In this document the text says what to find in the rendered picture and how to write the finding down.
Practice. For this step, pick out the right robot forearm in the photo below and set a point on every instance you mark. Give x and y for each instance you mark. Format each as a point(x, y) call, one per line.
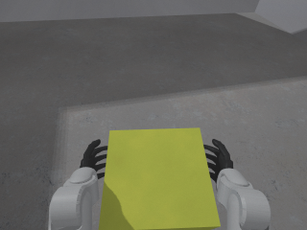
point(246, 208)

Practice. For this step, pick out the carton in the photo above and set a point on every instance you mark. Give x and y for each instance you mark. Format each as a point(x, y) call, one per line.
point(157, 179)

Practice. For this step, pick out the robot right hand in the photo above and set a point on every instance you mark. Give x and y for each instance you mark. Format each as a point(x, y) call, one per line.
point(222, 160)

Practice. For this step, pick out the robot left hand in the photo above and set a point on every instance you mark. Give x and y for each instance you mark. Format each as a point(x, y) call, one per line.
point(90, 159)

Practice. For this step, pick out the left robot forearm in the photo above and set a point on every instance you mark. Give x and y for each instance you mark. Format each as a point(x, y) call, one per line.
point(71, 205)

